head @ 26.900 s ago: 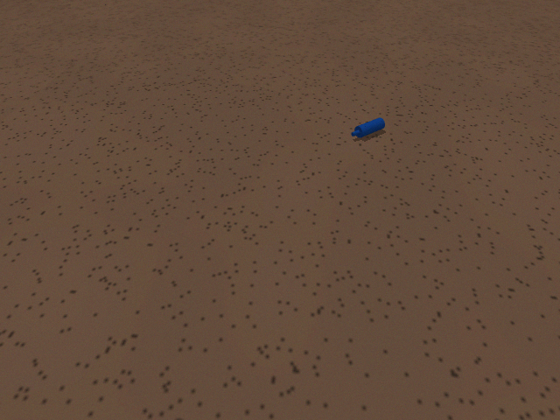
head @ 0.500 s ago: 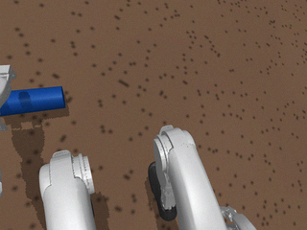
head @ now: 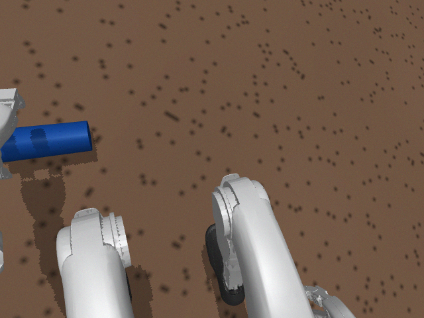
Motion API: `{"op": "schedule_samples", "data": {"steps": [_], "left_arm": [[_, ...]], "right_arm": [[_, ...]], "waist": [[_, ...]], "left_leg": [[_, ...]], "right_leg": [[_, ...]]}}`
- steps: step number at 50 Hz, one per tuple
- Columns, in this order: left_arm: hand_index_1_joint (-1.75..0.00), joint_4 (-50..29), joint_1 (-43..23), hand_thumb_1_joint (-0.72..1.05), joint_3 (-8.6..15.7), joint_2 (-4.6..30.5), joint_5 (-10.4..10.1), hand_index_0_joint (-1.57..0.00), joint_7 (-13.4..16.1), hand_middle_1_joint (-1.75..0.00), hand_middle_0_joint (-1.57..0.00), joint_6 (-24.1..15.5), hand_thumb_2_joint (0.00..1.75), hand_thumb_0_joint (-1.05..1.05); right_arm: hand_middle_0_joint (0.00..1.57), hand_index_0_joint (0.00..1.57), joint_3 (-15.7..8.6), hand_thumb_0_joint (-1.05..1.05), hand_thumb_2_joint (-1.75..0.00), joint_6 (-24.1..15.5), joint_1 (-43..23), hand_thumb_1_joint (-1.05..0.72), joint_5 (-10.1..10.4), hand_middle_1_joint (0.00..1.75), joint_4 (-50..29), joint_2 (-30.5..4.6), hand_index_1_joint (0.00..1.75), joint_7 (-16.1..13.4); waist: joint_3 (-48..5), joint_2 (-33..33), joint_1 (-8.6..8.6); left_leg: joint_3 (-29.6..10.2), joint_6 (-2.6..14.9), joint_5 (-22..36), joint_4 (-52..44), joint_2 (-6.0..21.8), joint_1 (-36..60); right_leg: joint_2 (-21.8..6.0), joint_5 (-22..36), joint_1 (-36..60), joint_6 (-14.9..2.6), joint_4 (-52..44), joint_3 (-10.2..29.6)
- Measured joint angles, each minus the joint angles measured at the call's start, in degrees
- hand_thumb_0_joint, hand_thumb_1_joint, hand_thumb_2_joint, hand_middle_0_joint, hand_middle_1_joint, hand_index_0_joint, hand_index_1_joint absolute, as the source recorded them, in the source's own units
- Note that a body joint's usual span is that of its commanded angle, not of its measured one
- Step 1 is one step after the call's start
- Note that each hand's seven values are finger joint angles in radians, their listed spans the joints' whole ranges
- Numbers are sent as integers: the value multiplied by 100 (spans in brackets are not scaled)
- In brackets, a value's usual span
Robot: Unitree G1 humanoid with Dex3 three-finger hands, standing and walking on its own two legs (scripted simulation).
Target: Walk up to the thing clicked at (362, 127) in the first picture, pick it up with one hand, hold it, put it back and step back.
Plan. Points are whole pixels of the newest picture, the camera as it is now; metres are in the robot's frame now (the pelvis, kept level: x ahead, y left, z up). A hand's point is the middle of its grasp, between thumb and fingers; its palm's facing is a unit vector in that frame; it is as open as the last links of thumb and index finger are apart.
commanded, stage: rise first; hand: left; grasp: from above
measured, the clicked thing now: (35, 142) +0.50 +0.27 -0.30
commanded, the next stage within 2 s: approach in 0.32 s
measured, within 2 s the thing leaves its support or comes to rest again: neither
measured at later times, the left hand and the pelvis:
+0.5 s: hand out of the picture +0.46 +0.29 -0.17, palm faces -0.44 -0.03 -0.90, open 14.2 cm; pelvis +0.00 +0.00 +0.00, yaw +0 degrees
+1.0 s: hand (34, 128) +0.49 +0.24 -0.18, palm faces -0.44 -0.03 -0.90, open 13.7 cm; pelvis +0.00 +0.00 +0.00, yaw +0 degrees
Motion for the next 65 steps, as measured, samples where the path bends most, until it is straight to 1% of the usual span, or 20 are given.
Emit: {"op": "schedule_samples", "data": {"steps": [10, 19, 24, 26, 31, 33, 36, 38, 41, 44, 46, 49, 50, 52, 54, 56, 59, 61, 63, 65], "left_arm": [[-101, 17, -30, -55, -76, -10, 15, -7, 61, -100, -9, -28, 105, 0], [-101, -26, -8, -55, -23, -34, -25, -7, 45, -100, -9, 51, 105, 0], [-101, -106, 28, -55, -33, -58, -61, -8, -3, -99, -9, 87, 106, 0], [-101, -107, 3, -55, -105, -73, -83, -8, -36, -100, -9, 106, 106, 0], [-103, 9, -239, -54, -404, -170, -137, -9, -111, -102, -9, 139, 104, 0], [-103, 110, -384, -53, -517, -216, -124, -9, -99, -103, -9, 150, 104, 0], [-104, 263, -591, -53, -607, -292, -61, -9, -35, -104, -9, 191, 104, 0], [-105, 362, -692, -52, -570, -330, 21, -9, 39, -105, -9, 239, 105, 0], [-105, 496, -760, -51, -392, -350, 113, -10, 176, -106, -10, 354, 106, 0], [-106, 539, -716, -51, -248, -350, 119, -10, 258, -106, -10, 497, 107, 0], [-106, 516, -632, -51, -150, -344, 71, -10, 278, -106, -10, 577, 107, 0], [-106, 455, -489, -51, -48, -306, -29, -10, 245, -106, -10, 642, 108, 0], [-106, 451, -457, -51, -47, -283, -70, -10, 220, -106, -10, 654, 108, 0], [-106, 383, -380, -51, 29, -210, -136, -10, 119, -105, -10, 625, 108, 0], [-106, 301, -329, -51, -23, -151, -214, -10, 20, -105, -11, 581, 109, 0], [-106, 152, -284, -51, -13, -86, -242, -10, -75, -106, -11, 485, 109, 0], [-108, -34, -290, -51, -175, -38, -272, -10, -178, -107, -11, 380, 111, 0], [-108, -33, -360, -51, -310, -58, -302, -10, -196, -108, -11, 336, 111, 0], [-109, 57, -429, -51, -405, -76, -288, -11, -192, -108, -11, 302, 111, 0], [-109, 154, -459, -50, -416, -75, -222, -11, -172, -109, -11, 256, 111, 0]], "right_arm": [[21, 21, -16, 0, -90, 0, 9, -92, -13, 30, 48, -1, 30, -10], [21, 21, -25, 0, -90, -43, 10, -92, -2, 30, 41, 0, 30, -22], [21, 21, -45, 0, -90, -28, 30, -92, 29, 30, 41, 0, 30, -36], [21, 21, -55, 0, -90, -24, 39, -92, 36, 30, 50, 6, 30, -37], [21, 21, -35, 0, -89, -53, 42, -92, 42, 30, 79, 20, 30, -43], [21, 21, -7, 0, -89, -68, 36, -92, 29, 30, 72, 19, 30, -49], [21, 21, 39, 0, -89, -98, 37, -92, 7, 30, 42, 12, 30, -58], [21, 21, 67, 0, -89, -113, 43, -92, -11, 30, 7, 2, 30, -61], [21, 21, 103, 0, -89, -124, 76, -92, -36, 30, -65, -21, 30, -45], [21, 21, 141, 0, -89, -124, 135, -91, -39, 30, -114, -45, 30, -19], [21, 21, 161, 0, -89, -127, 180, -91, -28, 30, -122, -53, 30, 0], [21, 21, 189, 0, -89, -131, 233, -91, -13, 30, -103, -50, 30, 23], [21, 21, 197, 0, -89, -138, 247, -91, -13, 30, -96, -47, 30, 31], [21, 21, 208, 0, -89, -153, 261, -91, -18, 30, -96, -42, 30, 41], [21, 21, 195, 0, -89, -174, 277, -91, -17, 30, -75, -33, 30, 33], [21, 21, 174, 0, -89, -170, 276, -91, -23, 30, -64, -21, 30, 15], [21, 21, 115, 0, -89, -166, 263, -92, -38, 30, -29, -3, 30, -1], [21, 21, 98, 0, -89, -162, 238, -92, -31, 30, 3, 1, 30, -5], [21, 21, 114, 0, -89, -152, 187, -92, -31, 30, 7, -10, 30, -1], [21, 21, 134, 0, -89, -147, 134, -92, -34, 30, -27, -29, 30, 1]], "waist": [[-14, -26, 21], [4, -10, 3], [-25, 17, 21], [-41, 14, 30], [-51, -21, 30], [-48, -37, -5], [-39, -49, -99], [-29, -38, -181], [-2, 6, -314], [26, 60, -396], [45, 88, -418], [85, 103, -405], [103, 102, -395], [153, 91, -371], [174, 81, -317], [198, 64, -255], [195, 29, -160], [174, -1, -110], [159, -27, -103], [160, -47, -126]], "left_leg": [[2, -37, 13, -1, -5, -3], [-5, -41, 19, 1, 4, 6], [10, -35, 27, -13, 0, -5], [24, -34, 31, -24, -3, 0], [41, -33, 50, -50, -7, 11], [35, -33, 56, -50, -5, 8], [20, -37, 65, -40, -1, -13], [3, -38, 64, -24, 5, -32], [-12, -37, 65, -5, 12, -63], [-15, -31, 58, 8, 30, -89], [-7, -28, 51, 14, 43, -95], [4, -31, 39, 31, 58, -91], [6, -33, 39, 40, 57, -90], [2, -38, 42, 65, 50, -91], [-9, -53, 47, 90, 37, -112], [-25, -69, 47, 110, 24, -125], [-34, -81, 33, 124, 6, -130], [-39, -80, 16, 121, -3, -120], [-50, -75, -2, 120, -8, -101], [-75, -72, -15, 130, -11, -84]], "right_leg": [[-2, 16, -33, -2, 29, 9], [9, 35, -33, 11, 26, 6], [2, 34, -41, 2, 18, 15], [-4, 32, -40, -4, 18, 26], [-12, 41, -32, -16, 6, 38], [-8, 52, -35, -18, 0, 32], [0, 68, -54, -42, -1, 16], [9, 79, -72, -51, 1, 1], [20, 92, -103, -59, 5, -12], [40, 105, -140, -41, 10, -11], [53, 110, -161, -17, 18, 0], [69, 115, -181, 16, 44, 18], [70, 116, -184, 30, 58, 24], [70, 117, -188, 54, 88, 27], [63, 115, -206, 52, 115, 21], [56, 107, -212, 39, 134, 8], [39, 80, -204, 43, 148, 2], [29, 57, -182, 46, 142, -4], [21, 38, -148, 36, 129, -18], [19, 28, -114, 5, 116, -47]]}}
